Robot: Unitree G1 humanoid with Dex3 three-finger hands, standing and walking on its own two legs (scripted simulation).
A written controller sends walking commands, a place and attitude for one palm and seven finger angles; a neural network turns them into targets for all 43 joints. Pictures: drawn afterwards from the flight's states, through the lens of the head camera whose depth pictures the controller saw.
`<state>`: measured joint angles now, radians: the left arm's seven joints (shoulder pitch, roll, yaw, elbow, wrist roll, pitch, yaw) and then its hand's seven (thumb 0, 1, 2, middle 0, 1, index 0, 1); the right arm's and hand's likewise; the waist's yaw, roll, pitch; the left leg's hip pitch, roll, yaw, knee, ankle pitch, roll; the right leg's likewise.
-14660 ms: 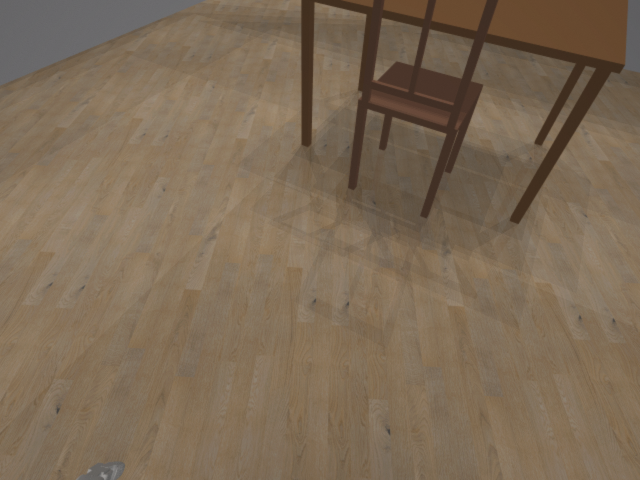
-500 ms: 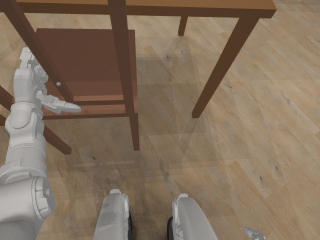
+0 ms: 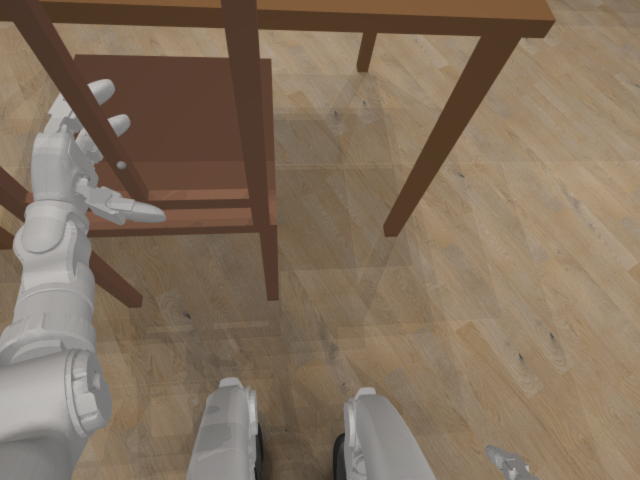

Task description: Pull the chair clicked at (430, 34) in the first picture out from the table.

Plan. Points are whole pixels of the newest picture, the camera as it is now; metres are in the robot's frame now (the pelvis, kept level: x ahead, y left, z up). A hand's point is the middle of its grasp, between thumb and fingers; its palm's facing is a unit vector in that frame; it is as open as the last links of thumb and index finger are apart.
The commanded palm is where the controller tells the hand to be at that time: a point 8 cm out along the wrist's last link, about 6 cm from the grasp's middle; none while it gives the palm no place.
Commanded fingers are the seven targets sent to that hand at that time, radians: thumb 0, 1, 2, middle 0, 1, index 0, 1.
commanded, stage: hook a spindle and tug to test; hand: left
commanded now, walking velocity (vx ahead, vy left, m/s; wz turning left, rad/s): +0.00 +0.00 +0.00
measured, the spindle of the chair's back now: (88, 111) +0.51 +0.26 +0.09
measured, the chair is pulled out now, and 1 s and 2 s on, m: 0.00 0.01 0.12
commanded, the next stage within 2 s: step backward, pulling the chair out in 1.14 s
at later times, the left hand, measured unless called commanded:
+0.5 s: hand (123, 160) +0.48 +0.23 +0.05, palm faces +0.11 -0.99 -0.03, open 6.0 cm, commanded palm +0.45 +0.26 +0.05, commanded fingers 0.00 0.90 0.90 -0.50 -1.45 -0.50 -1.45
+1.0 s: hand (124, 166) +0.47 +0.23 +0.05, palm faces +0.09 -1.00 -0.02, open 5.3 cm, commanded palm +0.42 +0.27 +0.05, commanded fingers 0.00 0.90 0.90 -0.50 -1.45 -0.50 -1.45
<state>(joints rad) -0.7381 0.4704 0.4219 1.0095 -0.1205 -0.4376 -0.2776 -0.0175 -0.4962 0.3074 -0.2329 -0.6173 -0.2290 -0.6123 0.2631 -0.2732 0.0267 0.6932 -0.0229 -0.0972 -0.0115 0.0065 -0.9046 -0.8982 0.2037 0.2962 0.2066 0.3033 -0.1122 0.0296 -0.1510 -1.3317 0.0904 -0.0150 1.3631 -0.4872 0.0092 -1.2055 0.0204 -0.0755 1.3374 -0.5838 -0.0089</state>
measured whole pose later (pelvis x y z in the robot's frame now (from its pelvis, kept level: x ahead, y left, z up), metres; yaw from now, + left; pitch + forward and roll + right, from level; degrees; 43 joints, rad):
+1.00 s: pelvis +0.03 +0.00 +0.02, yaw -1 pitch +26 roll -4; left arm -0.55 0.41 0.40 0.81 -0.17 -0.39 -0.23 0.01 0.77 0.79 -0.39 -1.42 -0.39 -1.45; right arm 0.26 -0.26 0.01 0.66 -0.01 -0.06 0.02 0.01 -0.91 -0.90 0.20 0.30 0.21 0.30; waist -0.11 0.03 -0.16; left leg -1.24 0.09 0.01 1.30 -0.52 0.01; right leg -1.12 0.03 -0.05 1.27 -0.60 0.00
